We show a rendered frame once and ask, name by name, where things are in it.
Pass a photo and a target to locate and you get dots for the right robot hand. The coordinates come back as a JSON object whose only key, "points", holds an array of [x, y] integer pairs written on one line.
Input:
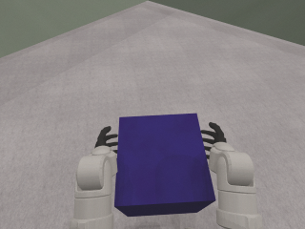
{"points": [[218, 136]]}

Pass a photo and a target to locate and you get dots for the robot left forearm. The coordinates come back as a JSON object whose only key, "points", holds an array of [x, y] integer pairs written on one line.
{"points": [[93, 190]]}

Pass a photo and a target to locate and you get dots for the left robot hand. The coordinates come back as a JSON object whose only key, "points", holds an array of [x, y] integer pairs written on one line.
{"points": [[102, 138]]}

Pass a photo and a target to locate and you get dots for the robot right forearm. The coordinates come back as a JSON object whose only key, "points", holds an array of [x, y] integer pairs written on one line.
{"points": [[237, 206]]}

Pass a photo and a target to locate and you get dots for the carton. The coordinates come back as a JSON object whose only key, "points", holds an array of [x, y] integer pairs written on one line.
{"points": [[162, 167]]}

